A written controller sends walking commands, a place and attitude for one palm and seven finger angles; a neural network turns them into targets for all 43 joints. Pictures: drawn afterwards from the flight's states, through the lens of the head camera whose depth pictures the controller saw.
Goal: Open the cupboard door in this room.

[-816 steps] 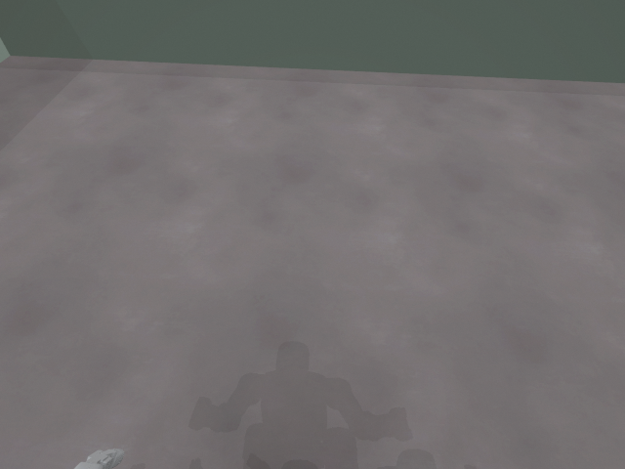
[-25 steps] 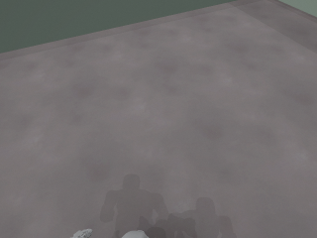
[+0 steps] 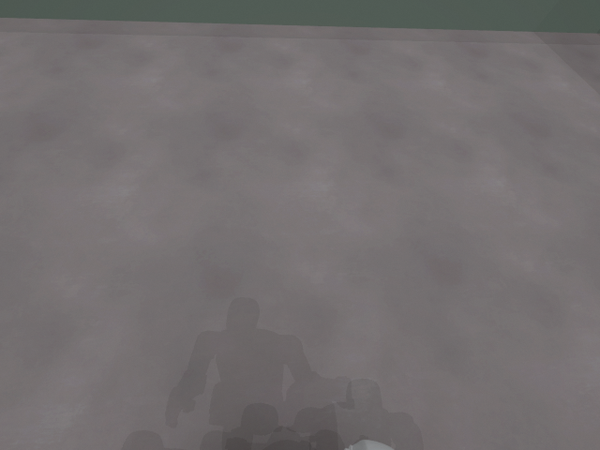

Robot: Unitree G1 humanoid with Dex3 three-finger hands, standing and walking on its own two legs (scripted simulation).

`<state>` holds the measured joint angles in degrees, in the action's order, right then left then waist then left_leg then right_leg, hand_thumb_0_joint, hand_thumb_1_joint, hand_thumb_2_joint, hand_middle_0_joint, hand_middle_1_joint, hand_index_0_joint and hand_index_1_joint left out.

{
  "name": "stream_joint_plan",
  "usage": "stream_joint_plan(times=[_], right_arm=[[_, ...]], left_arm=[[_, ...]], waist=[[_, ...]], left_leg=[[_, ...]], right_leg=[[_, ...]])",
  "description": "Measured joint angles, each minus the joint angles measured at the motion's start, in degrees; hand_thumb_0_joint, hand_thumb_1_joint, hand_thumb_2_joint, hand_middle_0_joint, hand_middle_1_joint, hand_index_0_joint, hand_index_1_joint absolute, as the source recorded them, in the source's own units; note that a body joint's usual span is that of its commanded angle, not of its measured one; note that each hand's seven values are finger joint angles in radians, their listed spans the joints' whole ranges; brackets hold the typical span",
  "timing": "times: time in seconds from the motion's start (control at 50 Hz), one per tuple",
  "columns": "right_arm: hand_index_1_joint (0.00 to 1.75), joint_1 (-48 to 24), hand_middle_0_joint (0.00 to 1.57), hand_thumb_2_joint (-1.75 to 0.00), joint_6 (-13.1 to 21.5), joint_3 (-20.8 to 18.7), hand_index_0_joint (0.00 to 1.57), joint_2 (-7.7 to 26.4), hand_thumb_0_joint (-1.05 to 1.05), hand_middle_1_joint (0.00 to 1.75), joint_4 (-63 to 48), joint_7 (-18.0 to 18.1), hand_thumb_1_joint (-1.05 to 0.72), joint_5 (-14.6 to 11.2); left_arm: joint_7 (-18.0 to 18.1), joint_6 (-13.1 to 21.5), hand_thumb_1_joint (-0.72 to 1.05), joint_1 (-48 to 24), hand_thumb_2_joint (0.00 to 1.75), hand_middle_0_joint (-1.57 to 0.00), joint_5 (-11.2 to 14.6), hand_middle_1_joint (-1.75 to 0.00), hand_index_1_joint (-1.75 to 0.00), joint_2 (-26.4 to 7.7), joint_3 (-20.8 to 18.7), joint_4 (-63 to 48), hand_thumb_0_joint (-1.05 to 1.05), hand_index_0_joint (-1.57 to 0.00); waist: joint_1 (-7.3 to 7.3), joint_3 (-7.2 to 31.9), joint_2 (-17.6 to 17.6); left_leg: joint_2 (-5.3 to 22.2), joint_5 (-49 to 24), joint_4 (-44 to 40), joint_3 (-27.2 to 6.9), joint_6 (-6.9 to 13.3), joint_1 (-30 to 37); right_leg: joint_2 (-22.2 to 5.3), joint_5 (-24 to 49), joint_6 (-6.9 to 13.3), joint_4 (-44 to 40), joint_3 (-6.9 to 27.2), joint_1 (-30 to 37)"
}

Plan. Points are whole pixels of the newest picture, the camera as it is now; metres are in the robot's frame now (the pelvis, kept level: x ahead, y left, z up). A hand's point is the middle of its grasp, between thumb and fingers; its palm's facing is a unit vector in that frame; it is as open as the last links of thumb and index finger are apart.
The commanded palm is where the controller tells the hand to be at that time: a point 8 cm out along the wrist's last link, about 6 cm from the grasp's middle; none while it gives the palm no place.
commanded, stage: turn or walk to find it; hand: left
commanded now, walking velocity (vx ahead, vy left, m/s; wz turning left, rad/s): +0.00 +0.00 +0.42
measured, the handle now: out of the picture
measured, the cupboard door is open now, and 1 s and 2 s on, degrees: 0 0 0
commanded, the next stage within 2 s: stand and wait in 0.64 s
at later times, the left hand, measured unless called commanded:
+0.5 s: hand out of the picture +0.03 +0.16 -0.15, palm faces +0.22 -0.94 -0.26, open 7.4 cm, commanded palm none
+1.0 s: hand out of the picture -0.06 +0.22 -0.16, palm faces +0.45 -0.86 -0.25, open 7.4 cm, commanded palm none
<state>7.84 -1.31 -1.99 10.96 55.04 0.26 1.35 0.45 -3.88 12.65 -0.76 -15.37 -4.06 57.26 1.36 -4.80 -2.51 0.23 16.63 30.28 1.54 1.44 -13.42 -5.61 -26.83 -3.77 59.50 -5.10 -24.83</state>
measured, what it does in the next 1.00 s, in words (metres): steps on the spot, turning left: right foot, then left foot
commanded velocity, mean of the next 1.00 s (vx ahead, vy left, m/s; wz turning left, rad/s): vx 0.00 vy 0.00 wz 0.44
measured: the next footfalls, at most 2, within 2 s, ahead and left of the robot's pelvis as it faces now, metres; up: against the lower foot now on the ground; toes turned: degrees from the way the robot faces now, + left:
right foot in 0.28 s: +0.04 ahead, -0.14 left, +0.00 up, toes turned +3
left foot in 0.70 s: -0.04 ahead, +0.11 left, +0.00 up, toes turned +23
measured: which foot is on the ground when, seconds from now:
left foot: down 0.00-0.28, up 0.30-0.68, down 0.70-1.00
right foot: up 0.00-0.26, down 0.28-0.70, up 0.72-1.00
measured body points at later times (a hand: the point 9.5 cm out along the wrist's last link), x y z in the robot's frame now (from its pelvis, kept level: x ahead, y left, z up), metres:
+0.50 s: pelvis -0.02 -0.04 +0.00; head +0.02 -0.06 +0.45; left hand +0.01 +0.21 -0.13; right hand +0.08 -0.29 -0.16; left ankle -0.07 +0.10 -0.65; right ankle +0.00 -0.14 -0.74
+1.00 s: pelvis -0.04 -0.01 +0.00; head -0.01 +0.01 +0.45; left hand -0.08 +0.27 -0.14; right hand +0.14 -0.19 -0.14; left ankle -0.08 +0.09 -0.74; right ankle +0.00 -0.15 -0.68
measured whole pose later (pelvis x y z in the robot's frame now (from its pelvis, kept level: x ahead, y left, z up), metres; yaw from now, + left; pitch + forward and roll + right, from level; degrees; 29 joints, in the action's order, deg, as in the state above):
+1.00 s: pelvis -0.04 -0.01 +0.00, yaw +25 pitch +0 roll +0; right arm 9.1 -1.4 -2.3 10.8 54.5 0.1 1.5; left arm 0.4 -3.1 9.1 -0.5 -14.5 -3.7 54.4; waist 0.1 -4.2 -0.8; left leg -1.3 12.7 26.3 -1.9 1.4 -13.6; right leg -4.3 -25.3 -4.8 55.1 -2.0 -24.4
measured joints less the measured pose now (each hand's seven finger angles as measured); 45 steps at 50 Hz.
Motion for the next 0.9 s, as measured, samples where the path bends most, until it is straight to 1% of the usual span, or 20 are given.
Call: stream_joint_plan(times=[0.06,0.14,0.22,0.28,0.3,0.32,0.36,0.4,0.42,0.46,0.52,0.58,0.64,0.66,0.7,0.72,0.74,0.78,0.84,0.9], right_arm=[[0.30,0.13,0.20,-0.90,0.06,0.19,0.20,-0.17,0.01,0.30,0.08,0.05,-0.91,-0.05],[0.30,0.82,0.20,-0.90,0.03,-0.06,0.21,-0.27,0.01,0.30,-0.09,-0.04,-0.91,0.07],[0.30,1.79,0.20,-0.90,-0.52,-0.58,0.21,0.12,0.01,0.30,0.01,-0.16,-0.90,0.28],[0.30,2.99,0.20,-0.90,-1.05,-1.12,0.21,0.63,0.01,0.30,0.19,-0.28,-0.90,0.03],[0.30,3.17,0.20,-0.90,-1.22,-1.41,0.21,1.10,0.01,0.30,0.33,-0.36,-0.90,-0.19],[0.30,3.32,0.20,-0.90,-1.54,-1.77,0.21,1.60,0.01,0.30,0.45,-0.37,-0.91,-0.28],[0.30,3.68,0.20,-0.90,-2.50,-2.36,0.20,2.26,0.01,0.30,0.82,-0.44,-0.91,-0.13],[0.30,3.84,0.20,-0.90,-3.02,-2.79,0.20,2.86,0.01,0.30,1.20,-0.74,-0.91,0.03],[0.30,3.94,0.20,-0.90,-3.08,-2.91,0.20,3.09,0.01,0.30,1.30,-0.89,-0.91,0.10],[0.30,4.27,0.20,-0.90,-3.06,-2.92,0.20,3.34,0.01,0.30,1.47,-1.04,-0.91,0.13],[0.30,4.50,0.20,-0.90,-3.19,-2.67,0.20,3.25,0.01,0.30,1.91,-1.05,-0.91,0.00],[0.30,3.90,0.20,-0.90,-3.27,-2.20,0.20,2.98,0.01,0.30,2.37,-0.97,-0.91,-0.23],[0.30,2.70,0.20,-0.90,-2.85,-1.63,0.20,2.54,0.01,0.30,2.27,-0.88,-0.91,-0.54],[0.30,2.30,0.20,-0.90,-2.55,-1.44,0.20,2.39,0.01,0.30,2.05,-0.85,-0.91,-0.59],[0.30,1.80,0.20,-0.90,-1.62,-1.11,0.20,2.33,0.01,0.30,1.35,-0.92,-0.91,-0.58],[0.30,1.27,0.20,-0.90,-1.10,-1.08,0.20,1.82,0.01,0.30,1.15,-0.91,-0.91,-0.43],[0.30,0.82,0.20,-0.90,-0.71,-0.93,0.20,1.30,0.01,0.30,0.85,-0.91,-0.91,-0.32],[0.30,0.50,0.20,-0.90,-0.10,-0.62,0.20,0.58,0.01,0.30,0.28,-0.58,-0.91,-0.13],[0.30,0.44,0.20,-0.90,0.15,-0.19,0.20,0.02,0.01,0.30,-0.03,0.00,-0.91,0.00],[0.30,0.54,0.20,-0.90,0.20,0.04,0.20,-0.18,0.01,0.30,-0.16,0.05,-0.91,-0.06]], left_arm=[[-0.24,0.59,0.91,-1.19,0.89,-0.20,0.07,-0.30,-0.30,0.23,0.18,-1.01,0.00,-0.20],[-0.11,0.88,0.91,-3.10,0.90,-0.19,0.21,-0.30,-0.30,0.95,0.56,-2.36,0.00,-0.20],[-0.02,1.40,0.91,-5.00,0.90,-0.19,0.46,-0.30,-0.30,2.09,1.05,-3.74,0.00,-0.20],[-0.07,2.62,0.90,-5.23,0.90,-0.20,0.49,-0.30,-0.30,2.74,1.57,-5.01,0.00,-0.20],[0.08,3.19,0.90,-5.26,0.90,-0.20,0.21,-0.30,-0.30,3.27,1.65,-5.12,0.00,-0.20],[0.13,3.46,0.90,-5.22,0.89,-0.20,-0.03,-0.30,-0.30,3.84,1.95,-5.26,0.00,-0.20],[0.16,3.70,0.90,-4.44,0.89,-0.20,-0.16,-0.30,-0.30,4.71,2.25,-5.64,0.00,-0.20],[0.27,3.53,0.90,-3.44,0.89,-0.20,-0.16,-0.30,-0.30,5.35,2.35,-5.61,0.00,-0.21],[0.34,3.41,0.90,-3.01,0.89,-0.20,-0.20,-0.30,-0.30,5.57,2.38,-5.43,0.00,-0.21],[0.43,3.32,0.90,-2.23,0.89,-0.20,-0.28,-0.30,-0.30,5.80,2.40,-4.94,0.00,-0.21],[0.43,3.41,0.90,-1.24,0.89,-0.20,-0.47,-0.30,-0.30,5.73,2.35,-4.27,0.00,-0.21],[0.22,3.49,0.90,-0.38,0.89,-0.20,-0.69,-0.30,-0.30,5.23,2.24,-3.74,0.00,-0.21],[0.10,3.34,0.90,0.34,0.89,-0.20,-0.83,-0.30,-0.30,4.21,1.80,-3.03,0.00,-0.21],[0.08,3.19,0.90,0.59,0.89,-0.20,-0.80,-0.30,-0.30,3.75,1.61,-2.73,0.00,-0.21],[0.06,2.74,0.90,1.37,0.89,-0.20,-0.45,-0.30,-0.30,2.78,1.23,-2.19,0.00,-0.21],[0.07,2.25,0.90,1.40,0.89,-0.20,-0.21,-0.30,-0.30,1.99,0.89,-1.81,0.00,-0.21],[0.22,1.54,0.90,1.35,0.89,-0.20,-0.13,-0.30,-0.30,1.28,0.63,-1.39,0.00,-0.21],[0.48,0.20,0.90,0.96,0.89,-0.20,-0.03,-0.30,-0.30,0.49,0.28,-0.40,0.00,-0.21],[0.06,-0.03,0.90,-0.10,0.89,-0.20,0.03,-0.30,-0.30,0.06,-0.01,-0.04,0.00,-0.20],[-0.14,0.51,0.91,-1.10,0.89,-0.20,0.13,-0.30,-0.30,0.13,0.07,-0.98,0.00,-0.20]], waist=[[-0.08,0.36,0.70],[-0.99,0.64,1.58],[-2.21,0.75,2.71],[-2.52,1.39,3.11],[-2.48,1.31,3.96],[-2.72,1.05,4.85],[-2.74,1.01,5.23],[-2.71,0.87,5.33],[-2.80,0.76,5.34],[-2.96,0.55,5.07],[-2.72,0.15,4.01],[-1.98,-0.39,2.89],[-1.07,-0.91,1.73],[-0.93,-0.97,1.36],[-0.71,-0.62,0.99],[-0.54,-0.78,-0.09],[-0.24,-0.94,-0.89],[-0.15,-0.69,-0.99],[-0.21,-0.21,-0.19],[-0.22,0.20,0.56]], left_leg=[[-0.57,-2.08,-2.92,-1.15,0.35,0.67],[-1.30,-3.38,-4.19,-2.89,0.20,0.51],[-1.86,-3.47,-2.97,-4.87,-0.61,-0.81],[-2.75,-2.38,0.22,-6.07,-1.74,-3.00],[-2.51,-1.32,2.70,-6.45,-1.86,-4.22],[-2.47,2.94,7.03,-6.73,-1.98,-5.84],[-3.05,8.94,18.73,-6.16,-2.13,-9.77],[-2.63,8.44,28.83,-5.11,-2.51,-12.84],[-2.09,7.40,32.05,-4.63,-2.84,-13.75],[-0.92,5.96,35.04,-3.93,-3.64,-14.40],[0.62,6.82,32.32,-2.89,-4.58,-12.89],[1.54,8.76,25.22,-1.63,-4.85,-9.99],[1.76,9.23,16.49,0.02,-4.52,-6.42],[1.70,7.90,12.92,0.68,-4.36,-4.99],[1.66,1.45,4.01,1.73,-3.49,-1.47],[0.94,0.72,3.92,1.94,-2.43,-1.64],[0.46,1.41,4.77,2.06,-1.47,-1.96],[0.29,2.18,4.45,1.56,-0.32,-1.88],[0.00,0.07,0.76,0.17,-0.05,-0.76],[-0.55,-2.18,-2.46,-1.02,0.28,0.12]], right_leg=[[0.56,1.91,-0.58,0.12,1.51,-0.65],[1.32,1.24,-0.93,-4.81,2.74,0.82],[2.54,1.49,-0.50,-14.32,2.83,4.51],[3.04,8.87,0.13,-26.70,2.02,9.65],[3.42,10.03,1.36,-27.57,1.40,9.96],[3.60,9.68,2.82,-26.61,0.51,9.82],[2.97,8.67,4.69,-25.91,-0.70,10.02],[2.44,8.92,5.16,-27.10,-1.61,10.94],[2.21,9.26,5.11,-27.79,-2.09,11.39],[1.67,9.78,5.05,-28.85,-3.14,12.09],[0.58,9.98,4.89,-29.50,-4.56,12.64],[-0.61,9.78,4.44,-29.09,-5.88,12.49],[-1.85,9.09,3.62,-27.48,-7.13,11.77],[-2.32,8.67,3.21,-26.57,-7.63,11.42],[-3.14,7.17,2.18,-23.44,-8.48,10.08],[-3.76,5.56,1.59,-20.45,-7.48,8.77],[-3.50,1.56,1.14,-16.37,-5.58,7.14],[-1.69,-2.86,0.65,-7.64,-2.21,3.79],[-0.02,-0.46,0.05,0.27,0.27,0.35],[0.54,1.68,-0.56,1.18,1.64,-0.81]])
